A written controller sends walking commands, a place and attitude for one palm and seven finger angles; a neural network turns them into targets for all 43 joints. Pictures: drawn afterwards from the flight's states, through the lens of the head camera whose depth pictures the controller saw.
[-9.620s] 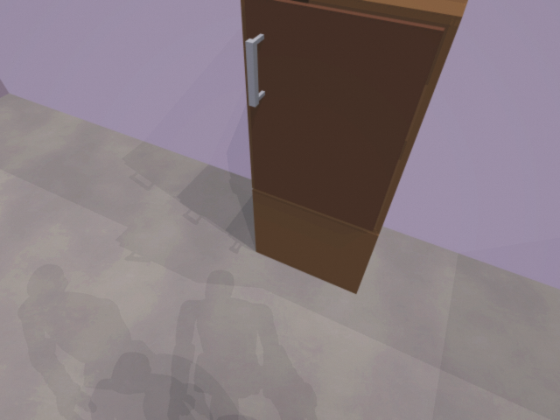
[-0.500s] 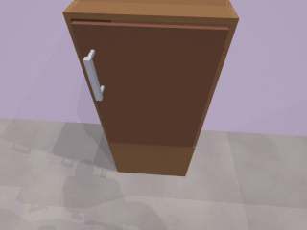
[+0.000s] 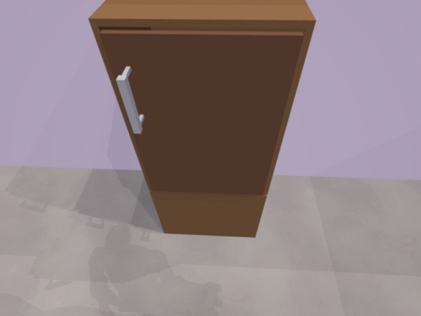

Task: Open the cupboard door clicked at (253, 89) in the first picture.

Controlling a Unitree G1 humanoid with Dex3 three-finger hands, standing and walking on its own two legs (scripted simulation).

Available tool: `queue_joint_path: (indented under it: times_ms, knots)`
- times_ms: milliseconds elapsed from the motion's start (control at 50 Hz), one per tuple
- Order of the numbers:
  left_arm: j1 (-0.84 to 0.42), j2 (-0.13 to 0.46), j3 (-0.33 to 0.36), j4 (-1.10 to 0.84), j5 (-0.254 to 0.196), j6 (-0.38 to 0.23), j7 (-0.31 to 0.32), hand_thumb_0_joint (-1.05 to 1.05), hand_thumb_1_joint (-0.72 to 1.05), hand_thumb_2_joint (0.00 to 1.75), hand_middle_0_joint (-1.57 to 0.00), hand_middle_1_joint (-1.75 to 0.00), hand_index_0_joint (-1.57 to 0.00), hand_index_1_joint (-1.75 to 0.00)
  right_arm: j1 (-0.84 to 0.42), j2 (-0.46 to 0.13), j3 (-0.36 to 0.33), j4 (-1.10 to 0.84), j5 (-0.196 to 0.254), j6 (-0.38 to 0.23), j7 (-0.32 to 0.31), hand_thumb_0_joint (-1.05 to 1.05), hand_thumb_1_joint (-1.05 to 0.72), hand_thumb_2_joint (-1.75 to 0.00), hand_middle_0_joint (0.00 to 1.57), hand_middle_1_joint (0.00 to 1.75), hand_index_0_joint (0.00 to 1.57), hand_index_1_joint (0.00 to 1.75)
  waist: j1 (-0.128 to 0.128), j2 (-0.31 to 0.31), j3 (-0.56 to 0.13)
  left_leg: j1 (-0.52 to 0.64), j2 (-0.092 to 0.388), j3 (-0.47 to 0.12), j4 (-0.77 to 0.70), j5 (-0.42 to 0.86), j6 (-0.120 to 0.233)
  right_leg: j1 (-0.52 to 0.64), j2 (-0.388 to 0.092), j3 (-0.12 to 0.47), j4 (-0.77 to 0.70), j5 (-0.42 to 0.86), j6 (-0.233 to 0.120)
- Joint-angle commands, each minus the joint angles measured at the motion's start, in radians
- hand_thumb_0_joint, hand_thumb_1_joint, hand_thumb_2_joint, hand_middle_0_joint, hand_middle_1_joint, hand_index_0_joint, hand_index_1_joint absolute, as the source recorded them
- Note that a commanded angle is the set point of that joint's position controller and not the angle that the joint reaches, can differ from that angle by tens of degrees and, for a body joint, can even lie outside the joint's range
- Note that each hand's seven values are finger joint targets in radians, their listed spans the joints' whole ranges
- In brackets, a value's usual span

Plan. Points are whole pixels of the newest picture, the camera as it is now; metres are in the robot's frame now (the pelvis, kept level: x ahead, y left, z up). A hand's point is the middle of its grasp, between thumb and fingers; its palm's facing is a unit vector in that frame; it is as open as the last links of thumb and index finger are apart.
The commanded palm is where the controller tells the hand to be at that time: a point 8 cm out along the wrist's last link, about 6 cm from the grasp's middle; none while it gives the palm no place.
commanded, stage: come to a stop and stand still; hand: left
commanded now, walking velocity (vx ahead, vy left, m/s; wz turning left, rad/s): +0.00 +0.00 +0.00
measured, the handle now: (132, 101) +0.56 +0.22 +0.10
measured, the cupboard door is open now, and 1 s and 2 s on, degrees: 0 0 0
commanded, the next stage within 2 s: look again from close up in 0.32 s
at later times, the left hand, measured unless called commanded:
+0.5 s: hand out of the picture -0.04 +0.16 -0.18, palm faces +0.00 -0.99 -0.14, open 7.4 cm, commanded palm none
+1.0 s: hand out of the picture +0.01 +0.21 -0.18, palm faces -0.01 -0.98 -0.18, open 7.4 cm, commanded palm none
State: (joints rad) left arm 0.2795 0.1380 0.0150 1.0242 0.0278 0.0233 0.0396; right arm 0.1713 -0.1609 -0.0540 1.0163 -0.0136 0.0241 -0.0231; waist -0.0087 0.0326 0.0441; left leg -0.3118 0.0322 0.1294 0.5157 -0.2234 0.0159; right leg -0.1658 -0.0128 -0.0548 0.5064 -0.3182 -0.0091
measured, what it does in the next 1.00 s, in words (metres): stands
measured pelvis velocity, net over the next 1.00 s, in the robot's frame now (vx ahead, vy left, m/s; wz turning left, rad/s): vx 0.01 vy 0.04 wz -0.01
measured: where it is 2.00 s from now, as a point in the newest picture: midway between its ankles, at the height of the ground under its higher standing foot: outside the picture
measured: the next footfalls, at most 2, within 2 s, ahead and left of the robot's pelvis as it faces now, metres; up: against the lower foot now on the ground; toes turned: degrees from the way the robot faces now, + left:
none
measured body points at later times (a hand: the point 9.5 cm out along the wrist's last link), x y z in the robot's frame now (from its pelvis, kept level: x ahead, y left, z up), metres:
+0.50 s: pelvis -0.01 +0.01 +0.00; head +0.00 +0.01 +0.45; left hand -0.04 +0.21 -0.16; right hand -0.06 -0.19 -0.16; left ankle +0.06 +0.10 -0.73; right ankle -0.03 -0.11 -0.74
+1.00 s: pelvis +0.01 +0.04 +0.00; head +0.02 +0.05 +0.45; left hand +0.01 +0.26 -0.16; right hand +0.04 -0.20 -0.15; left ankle +0.06 +0.10 -0.74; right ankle -0.03 -0.11 -0.73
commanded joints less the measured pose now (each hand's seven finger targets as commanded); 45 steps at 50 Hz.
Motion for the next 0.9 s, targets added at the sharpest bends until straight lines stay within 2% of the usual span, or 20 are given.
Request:
queue_joint_path:
  times_ms: [0,60,100,140,200,300,380,400,420,440,460,500,520,540,560,600,640,720,780,880]
  knots:
    - [0.005,0.117,0.011,-0.033,-0.011,-0.035,0.003,0.0,0.9,0.9,-0.2,-0.3,-0.2,-0.3,0.079,-0.038,0.007,-0.002,-0.003,-0.005,0.006,0.0,-0.9,-0.9,0.2,0.3,0.2,0.3,-0.025,-0.188,0.021,0.128,0.047,-0.09,-0.057,0.038,-0.021,-0.153,-0.177,0.171,-0.222,0.137,-0.072]
    - [0.043,0.1,0.005,-0.008,-0.014,-0.035,0.0,0.0,0.9,0.9,-0.2,-0.3,-0.2,-0.3,0.099,-0.057,0.012,0.036,0.0,-0.014,0.004,0.0,-0.9,-0.9,0.2,0.3,0.2,0.3,-0.015,-0.081,0.014,0.178,0.083,-0.113,-0.127,0.075,-0.011,-0.148,-0.121,0.128,-0.221,0.036,-0.028]
    - [0.053,0.101,0.004,0.006,-0.013,-0.028,0.0,0.0,0.9,0.9,-0.2,-0.3,-0.2,-0.3,0.1,-0.063,0.017,0.051,0.001,-0.008,0.005,0.0,-0.9,-0.9,0.2,0.3,0.2,0.3,-0.013,-0.057,0.079,0.136,0.082,-0.125,-0.157,-0.025,-0.014,-0.184,-0.115,0.136,-0.261,-0.117,-0.02]
    - [0.076,0.098,0.004,0.023,-0.013,-0.027,0.0,0.0,0.9,0.9,-0.2,-0.3,-0.2,-0.3,0.118,-0.057,0.021,0.069,-0.001,-0.007,0.004,0.0,-0.9,-0.9,0.2,0.3,0.2,0.3,-0.008,-0.022,0.117,0.11,0.078,-0.139,-0.184,-0.069,-0.01,-0.197,-0.105,0.134,-0.267,-0.153,-0.02]
    - [0.111,0.086,0.006,0.041,-0.013,-0.027,0.0,0.0,0.9,0.9,-0.2,-0.3,-0.2,-0.3,0.15,-0.047,0.024,0.087,-0.003,-0.009,0.001,0.0,-0.9,-0.9,0.2,0.3,0.2,0.3,0.0,0.006,0.115,0.08,0.076,-0.148,-0.21,-0.107,-0.008,-0.166,-0.097,0.124,-0.263,-0.145,-0.019]
    - [0.139,0.066,0.006,0.055,-0.014,-0.029,0.001,0.0,0.9,0.9,-0.2,-0.3,-0.2,-0.3,0.198,-0.035,0.025,0.104,-0.003,-0.013,-0.003,0.0,-0.9,-0.9,0.2,0.3,0.2,0.3,0.0,-0.037,0.075,0.088,0.075,-0.145,-0.203,-0.085,-0.008,-0.142,-0.095,0.113,-0.248,-0.121,-0.021]
    - [0.165,0.048,0.005,0.065,-0.015,-0.031,0.003,0.0,0.9,0.9,-0.2,-0.3,-0.2,-0.3,0.22,-0.023,0.025,0.114,-0.001,-0.018,-0.006,0.0,-0.9,-0.9,0.2,0.3,0.2,0.3,0.004,-0.039,0.057,0.089,0.078,-0.152,-0.207,-0.072,-0.004,-0.124,-0.091,0.103,-0.226,-0.072,-0.022]
    - [0.179,0.073,-0.018,0.067,0.008,-0.06,0.033,0.0,0.9,0.9,-0.2,-0.3,-0.2,-0.3,0.092,-0.069,0.037,0.035,-0.007,-0.041,0.008,0.0,-0.9,-0.9,0.2,0.3,0.2,0.3,0.042,0.007,0.14,-0.002,0.065,-0.116,0.02,0.008,-0.032,-0.17,-0.131,0.157,-0.232,0.157,-0.039]
    - [0.11,0.132,-0.007,0.017,-0.004,-0.067,0.024,0.0,0.9,0.9,-0.2,-0.3,-0.2,-0.3,0.182,-0.022,0.034,0.017,-0.003,-0.028,0.018,0.0,-0.9,-0.9,0.2,0.3,0.2,0.3,-0.045,-0.018,0.066,0.042,0.044,-0.113,0.052,-0.09,-0.022,-0.23,-0.178,0.183,-0.274,-0.172,-0.073]
    - [0.07,0.124,0.002,-0.004,-0.005,-0.064,0.019,0.0,0.9,0.9,-0.2,-0.3,-0.2,-0.3,0.227,-0.022,0.026,0.042,-0.012,-0.019,0.02,0.0,-0.9,-0.9,0.2,0.3,0.2,0.3,-0.062,0.013,0.069,0.052,0.033,-0.099,0.077,-0.102,-0.014,-0.275,-0.164,0.173,-0.258,-0.269,-0.09]
    - [0.057,0.13,0.004,-0.01,-0.005,-0.072,0.019,0.0,0.9,0.9,-0.2,-0.3,-0.2,-0.3,0.272,-0.02,0.031,0.041,-0.013,-0.025,0.022,0.0,-0.9,-0.9,0.2,0.3,0.2,0.3,-0.071,0.026,0.003,0.071,0.04,-0.11,0.053,-0.051,-0.011,-0.228,-0.152,0.127,-0.205,-0.181,-0.089]
    - [0.092,0.088,0.003,-0.002,-0.009,-0.068,0.017,0.0,0.9,0.9,-0.2,-0.3,-0.2,-0.3,0.286,-0.03,0.035,0.024,-0.011,-0.04,0.017,0.0,-0.9,-0.9,0.2,0.3,0.2,0.3,-0.048,0.028,-0.034,0.042,0.056,-0.161,-0.023,-0.04,0.013,-0.169,-0.084,0.077,-0.093,-0.112,-0.071]
    - [0.111,0.068,0.0,0.002,-0.01,-0.062,0.016,0.0,0.9,0.9,-0.2,-0.3,-0.2,-0.3,0.271,-0.046,0.033,0.011,-0.011,-0.042,0.012,0.0,-0.9,-0.9,0.2,0.3,0.2,0.3,-0.032,-0.002,-0.023,0.004,0.075,-0.19,-0.061,-0.093,0.026,-0.154,-0.063,0.064,-0.073,-0.13,-0.066]
    - [0.131,0.051,-0.002,0.008,-0.01,-0.055,0.015,0.0,0.9,0.9,-0.2,-0.3,-0.2,-0.3,0.253,-0.057,0.031,0.005,-0.011,-0.043,0.009,0.0,-0.9,-0.9,0.2,0.3,0.2,0.3,-0.018,0.012,-0.009,-0.026,0.087,-0.22,-0.106,-0.146,0.038,-0.145,-0.046,0.051,-0.043,-0.126,-0.06]
    - [0.15,0.046,-0.002,0.012,-0.006,-0.05,0.014,0.0,0.9,0.9,-0.2,-0.3,-0.2,-0.3,0.237,-0.06,0.031,-0.002,-0.012,-0.045,0.007,0.0,-0.9,-0.9,0.2,0.3,0.2,0.3,-0.002,0.065,0.009,-0.061,0.099,-0.254,-0.16,-0.183,0.051,-0.121,-0.034,0.025,-0.008,-0.107,-0.053]
    - [0.174,0.042,-0.003,0.019,-0.005,-0.045,0.011,0.0,0.9,0.9,-0.2,-0.3,-0.2,-0.3,0.205,-0.078,0.029,-0.011,-0.008,-0.045,0.005,0.0,-0.9,-0.9,0.2,0.3,0.2,0.3,0.018,0.018,0.044,-0.107,0.118,-0.291,-0.226,-0.269,0.064,-0.096,-0.023,0.021,0.005,-0.076,-0.043]
    - [0.177,0.042,-0.005,0.018,-0.003,-0.045,0.01,0.0,0.9,0.9,-0.2,-0.3,-0.2,-0.3,0.189,-0.08,0.026,-0.013,-0.006,-0.045,0.005,0.0,-0.9,-0.9,0.2,0.3,0.2,0.3,0.024,-0.046,0.075,-0.119,0.107,-0.278,-0.232,-0.278,0.061,-0.1,-0.036,0.035,-0.022,-0.059,-0.043]
    - [0.158,0.067,-0.005,0.011,-0.005,-0.051,0.011,0.0,0.9,0.9,-0.2,-0.3,-0.2,-0.3,0.19,-0.083,0.031,0.008,-0.003,-0.054,0.006,0.0,-0.9,-0.9,0.2,0.3,0.2,0.3,0.012,-0.078,0.041,-0.02,0.093,-0.24,-0.208,-0.144,0.054,-0.11,-0.06,0.06,-0.054,0.001,-0.04]
    - [0.143,0.089,-0.003,0.0,-0.004,-0.054,0.011,0.0,0.9,0.9,-0.2,-0.3,-0.2,-0.3,0.181,-0.099,0.029,0.013,-0.002,-0.059,0.007,0.0,-0.9,-0.9,0.2,0.3,0.2,0.3,0.01,-0.069,0.028,0.016,0.091,-0.222,-0.201,-0.078,0.054,-0.103,-0.07,0.064,-0.066,0.031,-0.035]
    - [0.134,0.12,0.0,-0.001,-0.003,-0.05,0.007,0.0,0.9,0.9,-0.2,-0.3,-0.2,-0.3,0.147,-0.127,0.025,0.009,0.001,-0.065,0.006,0.0,-0.9,-0.9,0.2,0.3,0.2,0.3,0.013,-0.01,0.0,0.055,0.098,-0.219,-0.212,-0.042,0.053,-0.086,-0.076,0.059,-0.075,0.049,-0.027]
